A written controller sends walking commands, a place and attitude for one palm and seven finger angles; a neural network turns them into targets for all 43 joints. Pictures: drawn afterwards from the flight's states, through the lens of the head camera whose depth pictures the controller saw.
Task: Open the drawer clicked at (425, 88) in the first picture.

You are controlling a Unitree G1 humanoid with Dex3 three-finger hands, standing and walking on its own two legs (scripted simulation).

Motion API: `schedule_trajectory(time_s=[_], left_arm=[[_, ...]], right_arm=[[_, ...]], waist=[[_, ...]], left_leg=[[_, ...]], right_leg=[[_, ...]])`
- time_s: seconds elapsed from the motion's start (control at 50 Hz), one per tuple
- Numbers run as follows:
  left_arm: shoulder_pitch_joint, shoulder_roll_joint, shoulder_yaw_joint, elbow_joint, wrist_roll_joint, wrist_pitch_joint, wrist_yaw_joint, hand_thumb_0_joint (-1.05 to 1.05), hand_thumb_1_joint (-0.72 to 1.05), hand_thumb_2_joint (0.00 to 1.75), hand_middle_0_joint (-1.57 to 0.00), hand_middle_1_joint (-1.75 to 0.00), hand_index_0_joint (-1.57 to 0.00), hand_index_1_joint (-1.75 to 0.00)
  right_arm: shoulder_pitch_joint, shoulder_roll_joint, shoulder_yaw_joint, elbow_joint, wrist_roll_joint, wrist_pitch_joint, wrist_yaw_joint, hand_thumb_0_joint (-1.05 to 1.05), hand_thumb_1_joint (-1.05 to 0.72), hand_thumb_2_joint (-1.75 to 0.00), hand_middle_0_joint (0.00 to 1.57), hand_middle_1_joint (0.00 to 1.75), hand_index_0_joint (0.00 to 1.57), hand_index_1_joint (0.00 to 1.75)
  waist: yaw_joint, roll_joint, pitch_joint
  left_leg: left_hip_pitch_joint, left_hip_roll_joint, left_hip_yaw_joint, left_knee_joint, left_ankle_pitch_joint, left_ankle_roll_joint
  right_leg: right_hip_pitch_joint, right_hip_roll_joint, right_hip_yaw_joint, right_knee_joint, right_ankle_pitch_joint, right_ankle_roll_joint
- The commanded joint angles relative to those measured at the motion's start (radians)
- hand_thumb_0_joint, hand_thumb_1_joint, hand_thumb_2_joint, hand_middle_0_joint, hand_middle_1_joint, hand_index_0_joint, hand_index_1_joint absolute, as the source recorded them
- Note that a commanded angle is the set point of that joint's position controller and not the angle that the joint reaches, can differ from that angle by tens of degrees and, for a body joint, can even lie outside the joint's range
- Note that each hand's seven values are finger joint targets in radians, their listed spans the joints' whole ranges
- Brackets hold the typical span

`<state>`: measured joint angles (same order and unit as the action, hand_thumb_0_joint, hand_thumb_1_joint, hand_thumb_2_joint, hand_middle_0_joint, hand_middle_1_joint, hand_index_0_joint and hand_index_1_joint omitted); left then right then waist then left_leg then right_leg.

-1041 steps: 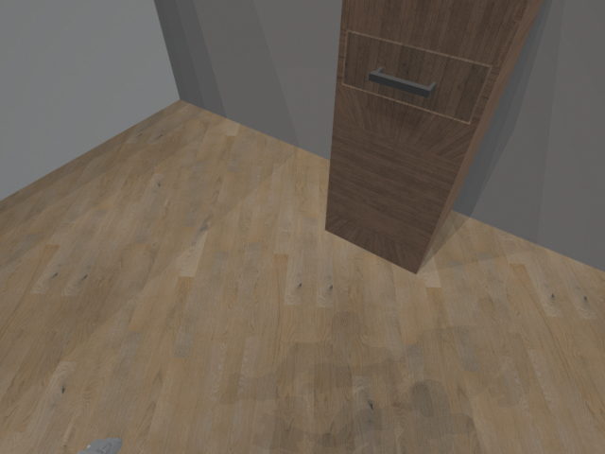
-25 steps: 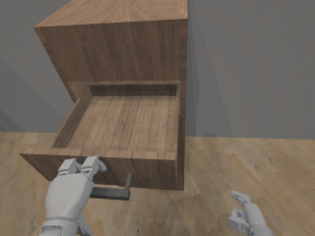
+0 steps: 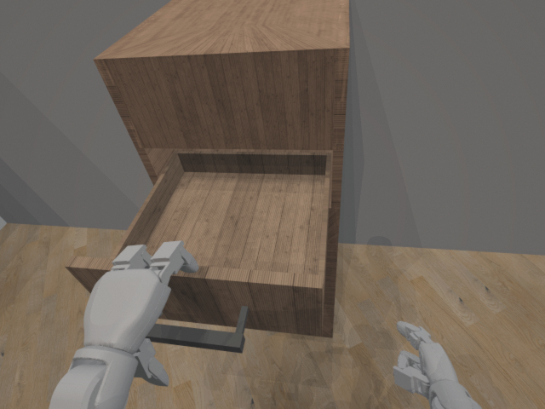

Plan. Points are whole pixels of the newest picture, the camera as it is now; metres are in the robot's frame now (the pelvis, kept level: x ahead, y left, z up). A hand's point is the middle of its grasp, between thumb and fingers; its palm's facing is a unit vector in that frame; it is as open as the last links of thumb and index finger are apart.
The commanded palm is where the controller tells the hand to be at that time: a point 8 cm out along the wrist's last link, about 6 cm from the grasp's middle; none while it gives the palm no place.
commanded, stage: lift the hand off the handle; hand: left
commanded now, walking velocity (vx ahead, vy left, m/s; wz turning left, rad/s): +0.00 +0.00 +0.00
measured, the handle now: (190, 322) +0.23 +0.18 +0.01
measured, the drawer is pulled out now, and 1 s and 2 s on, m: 0.30 0.30 0.30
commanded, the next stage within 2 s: draw the hand back to the body in 0.38 s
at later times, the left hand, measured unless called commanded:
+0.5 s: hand (145, 295) +0.20 +0.18 +0.15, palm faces +0.15 -0.19 -0.97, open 13.8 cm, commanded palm +0.16 +0.18 +0.21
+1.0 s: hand (115, 308) +0.18 +0.21 +0.15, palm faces +0.11 -0.13 -0.98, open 13.8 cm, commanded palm +0.14 +0.22 +0.21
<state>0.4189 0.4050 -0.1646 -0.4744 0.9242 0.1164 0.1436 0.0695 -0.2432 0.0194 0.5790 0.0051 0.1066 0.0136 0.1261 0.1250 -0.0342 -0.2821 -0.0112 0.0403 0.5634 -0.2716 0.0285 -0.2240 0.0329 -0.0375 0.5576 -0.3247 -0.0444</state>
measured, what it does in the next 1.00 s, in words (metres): stands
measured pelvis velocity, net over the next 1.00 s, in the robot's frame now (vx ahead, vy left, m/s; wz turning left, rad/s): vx -0.01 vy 0.00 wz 0.01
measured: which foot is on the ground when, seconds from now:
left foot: down 0.00-1.00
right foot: down 0.00-1.00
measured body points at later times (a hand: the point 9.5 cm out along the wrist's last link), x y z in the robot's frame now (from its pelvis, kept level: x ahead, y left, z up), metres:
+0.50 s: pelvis -0.01 +0.00 +0.01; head -0.03 -0.06 +0.45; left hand +0.18 +0.19 +0.20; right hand +0.24 -0.19 -0.07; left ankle +0.02 +0.10 -0.73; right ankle -0.02 -0.09 -0.73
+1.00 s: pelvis -0.01 +0.00 +0.01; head -0.02 -0.06 +0.45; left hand +0.17 +0.22 +0.20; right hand +0.23 -0.21 -0.08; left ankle +0.02 +0.10 -0.73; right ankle -0.02 -0.09 -0.73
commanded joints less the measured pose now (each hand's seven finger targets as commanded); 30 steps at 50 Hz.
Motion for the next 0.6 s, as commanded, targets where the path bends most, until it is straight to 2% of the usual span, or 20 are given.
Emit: schedule_trajectory(time_s=[0.0, 0.02, 0.06, 0.08, 0.14, 0.16, 0.18, 0.2, 0.24, 0.26, 0.3, 0.36, 0.38, 0.42, 0.46, 0.48, 0.5, 0.54, 0.56, 0.58], left_arm=[[-0.188, 0.102, 0.096, -0.233, 0.020, 0.026, 0.017, 0.00, -0.50, 0.30, -0.30, -1.20, -0.30, -1.20], [-0.192, 0.096, 0.081, -0.222, 0.020, 0.046, 0.000, 0.00, -0.50, 0.30, -0.30, -1.20, -0.30, -1.20], [-0.223, 0.132, 0.121, -0.221, 0.002, 0.088, -0.025, 0.00, -0.50, 0.30, -0.30, -1.20, -0.30, -1.20], [-0.219, 0.114, 0.092, -0.230, 0.005, 0.097, -0.042, 0.00, -0.50, 0.30, -0.30, -1.20, -0.30, -1.20], [-0.195, 0.147, 0.119, -0.272, -0.020, 0.109, -0.073, 0.00, -0.50, 0.30, -0.30, -1.20, -0.30, -1.20], [-0.195, 0.174, 0.151, -0.294, -0.040, 0.120, -0.079, 0.00, -0.50, 0.30, -0.30, -1.20, -0.30, -1.20], [-0.206, 0.172, 0.143, -0.313, -0.029, 0.121, -0.088, 0.00, -0.50, 0.30, -0.30, -1.20, -0.30, -1.20], [-0.191, 0.183, 0.163, -0.312, -0.038, 0.118, -0.089, 0.00, -0.50, 0.30, -0.30, -1.20, -0.30, -1.20], [-0.190, 0.177, 0.150, -0.355, -0.041, 0.117, -0.098, 0.00, -0.50, 0.30, -0.30, -1.20, -0.30, -1.20], [-0.200, 0.205, 0.189, -0.363, -0.062, 0.125, -0.101, 0.00, -0.50, 0.30, -0.30, -1.20, -0.30, -1.20], [-0.185, 0.159, 0.144, -0.324, -0.049, 0.120, -0.112, 0.00, -0.50, 0.30, -0.30, -1.20, -0.30, -1.20], [-0.194, 0.198, 0.191, -0.313, -0.068, 0.117, -0.119, 0.00, -0.50, 0.30, -0.30, -1.20, -0.30, -1.20], [-0.220, 0.183, 0.163, -0.321, -0.048, 0.111, -0.124, 0.00, -0.50, 0.30, -0.30, -1.20, -0.30, -1.20], [-0.224, 0.165, 0.141, -0.293, -0.043, 0.095, -0.123, 0.00, -0.50, 0.30, -0.30, -1.20, -0.30, -1.20], [-0.289, 0.214, 0.191, -0.330, -0.057, 0.080, -0.112, 0.00, -0.50, 0.30, -0.30, -1.20, -0.30, -1.20], [-0.277, 0.190, 0.164, -0.312, -0.035, 0.072, -0.114, 0.00, -0.50, 0.30, -0.30, -1.20, -0.30, -1.20], [-0.261, 0.203, 0.182, -0.290, -0.039, 0.064, -0.109, 0.00, -0.50, 0.30, -0.30, -1.20, -0.30, -1.20], [-0.219, 0.231, 0.226, -0.292, -0.042, 0.055, -0.101, 0.00, -0.50, 0.30, -0.30, -1.20, -0.30, -1.20], [-0.214, 0.258, 0.267, -0.294, -0.064, 0.058, -0.095, 0.00, -0.50, 0.30, -0.30, -1.20, -0.30, -1.20], [-0.203, 0.223, 0.233, -0.283, -0.057, 0.056, -0.101, 0.00, -0.50, 0.30, -0.30, -1.20, -0.30, -1.20]], right_arm=[[-0.211, -0.059, -0.016, -0.166, 0.009, -0.045, 0.017, 0.00, -0.90, -0.90, 0.20, 0.30, 0.20, 0.30], [-0.208, -0.061, -0.015, -0.169, 0.009, -0.037, 0.022, 0.00, -0.90, -0.90, 0.20, 0.30, 0.20, 0.30], [-0.261, -0.063, -0.005, -0.177, 0.027, -0.026, 0.028, 0.00, -0.90, -0.90, 0.20, 0.30, 0.20, 0.30], [-0.235, -0.058, 0.000, -0.178, 0.021, -0.022, 0.033, 0.00, -0.90, -0.90, 0.20, 0.30, 0.20, 0.30], [-0.252, -0.066, 0.003, -0.192, 0.030, -0.006, 0.039, 0.00, -0.90, -0.90, 0.20, 0.30, 0.20, 0.30], [-0.286, -0.071, 0.008, -0.204, 0.039, -0.006, 0.042, 0.00, -0.90, -0.90, 0.20, 0.30, 0.20, 0.30], [-0.260, -0.066, 0.014, -0.201, 0.030, -0.003, 0.046, 0.00, -0.90, -0.90, 0.20, 0.30, 0.20, 0.30], [-0.266, -0.069, 0.011, -0.198, 0.034, 0.002, 0.045, 0.00, -0.90, -0.90, 0.20, 0.30, 0.20, 0.30], [-0.263, -0.075, 0.011, -0.210, 0.033, 0.005, 0.052, 0.00, -0.90, -0.90, 0.20, 0.30, 0.20, 0.30], [-0.298, -0.077, 0.013, -0.216, 0.042, 0.000, 0.053, 0.00, -0.90, -0.90, 0.20, 0.30, 0.20, 0.30], [-0.264, -0.071, 0.011, -0.202, 0.034, 0.004, 0.054, 0.00, -0.90, -0.90, 0.20, 0.30, 0.20, 0.30], [-0.288, -0.081, 0.009, -0.206, 0.042, 0.000, 0.049, 0.00, -0.90, -0.90, 0.20, 0.30, 0.20, 0.30], [-0.264, -0.075, 0.013, -0.207, 0.033, 0.000, 0.048, 0.00, -0.90, -0.90, 0.20, 0.30, 0.20, 0.30], [-0.254, -0.077, 0.006, -0.197, 0.029, -0.003, 0.041, 0.00, -0.90, -0.90, 0.20, 0.30, 0.20, 0.30], [-0.286, -0.080, 0.008, -0.205, 0.038, -0.020, 0.032, 0.00, -0.90, -0.90, 0.20, 0.30, 0.20, 0.30], [-0.258, -0.072, 0.010, -0.204, 0.026, -0.025, 0.030, 0.00, -0.90, -0.90, 0.20, 0.30, 0.20, 0.30], [-0.255, -0.074, 0.005, -0.191, 0.028, -0.024, 0.027, 0.00, -0.90, -0.90, 0.20, 0.30, 0.20, 0.30], [-0.246, -0.082, 0.002, -0.193, 0.027, -0.024, 0.025, 0.00, -0.90, -0.90, 0.20, 0.30, 0.20, 0.30], [-0.274, -0.085, 0.005, -0.196, 0.036, -0.032, 0.026, 0.00, -0.90, -0.90, 0.20, 0.30, 0.20, 0.30], [-0.251, -0.075, 0.008, -0.196, 0.027, -0.033, 0.027, 0.00, -0.90, -0.90, 0.20, 0.30, 0.20, 0.30]], waist=[[-0.015, -0.087, -0.116], [-0.012, -0.103, -0.117], [-0.010, -0.099, -0.118], [-0.004, -0.103, -0.139], [0.000, -0.106, -0.122], [0.000, -0.082, -0.128], [0.005, -0.088, -0.151], [-0.001, -0.098, -0.121], [0.000, -0.084, -0.125], [-0.005, -0.068, -0.109], [-0.014, -0.099, -0.081], [-0.017, -0.119, -0.064], [-0.011, -0.097, -0.089], [-0.018, -0.100, -0.061], [-0.023, -0.096, -0.085], [-0.009, -0.084, -0.105], [-0.016, -0.086, -0.080], [-0.003, -0.084, -0.097], [-0.004, -0.080, -0.096], [0.001, -0.082, -0.105]], left_leg=[[0.166, 0.019, -0.057, -0.083, 0.237, 0.000], [0.157, 0.017, -0.051, -0.094, 0.238, 0.002], [0.155, 0.025, -0.055, -0.112, 0.237, -0.001], [0.155, 0.020, -0.045, -0.120, 0.250, 0.002], [0.162, 0.023, -0.038, -0.132, 0.284, 0.000], [0.154, 0.030, -0.041, -0.132, 0.264, -0.001], [0.153, 0.024, -0.036, -0.132, 0.278, 0.001], [0.161, 0.030, -0.036, -0.131, 0.289, -0.002], [0.167, 0.030, -0.034, -0.130, 0.297, -0.002], [0.156, 0.037, -0.041, -0.130, 0.265, -0.002], [0.161, 0.031, -0.035, -0.132, 0.258, -0.003], [0.151, 0.030, -0.036, -0.133, 0.203, 0.000], [0.156, 0.024, -0.030, -0.134, 0.201, 0.003], [0.163, 0.022, -0.035, -0.136, 0.191, 0.003], [0.166, 0.025, -0.040, -0.134, 0.161, 0.002], [0.171, 0.018, -0.034, -0.128, 0.170, 0.006], [0.168, 0.019, -0.038, -0.135, 0.163, 0.001], [0.167, 0.017, -0.038, -0.132, 0.189, 0.000], [0.155, 0.018, -0.042, -0.133, 0.171, -0.001], [0.152, 0.011, -0.036, -0.130, 0.182, 0.002]], right_leg=[[-0.047, -0.017, 0.051, -0.131, 0.179, 0.006], [-0.026, -0.019, 0.042, -0.131, 0.189, 0.012], [0.011, -0.012, 0.058, -0.133, 0.200, 0.009], [0.032, -0.020, 0.039, -0.128, 0.204, 0.014], [0.066, -0.020, 0.046, -0.139, 0.257, 0.021], [0.082, -0.016, 0.055, -0.140, 0.251, 0.018], [0.095, -0.022, 0.049, -0.137, 0.252, 0.019], [0.080, -0.019, 0.058, -0.148, 0.264, 0.020], [0.079, -0.022, 0.052, -0.152, 0.271, 0.023], [0.073, -0.015, 0.062, -0.156, 0.248, 0.018], [0.045, -0.020, 0.058, -0.168, 0.214, 0.021], [0.039, -0.016, 0.076, -0.187, 0.174, 0.024], [0.044, -0.027, 0.068, -0.189, 0.150, 0.025], [0.020, -0.024, 0.069, -0.199, 0.127, 0.023], [0.024, -0.022, 0.084, -0.203, 0.098, 0.020], [0.027, -0.031, 0.080, -0.203, 0.090, 0.019], [0.016, -0.031, 0.089, -0.214, 0.076, 0.017], [0.039, -0.031, 0.090, -0.205, 0.127, 0.016], [0.050, -0.026, 0.098, -0.205, 0.120, 0.015], [0.053, -0.033, 0.082, -0.200, 0.126, 0.017]])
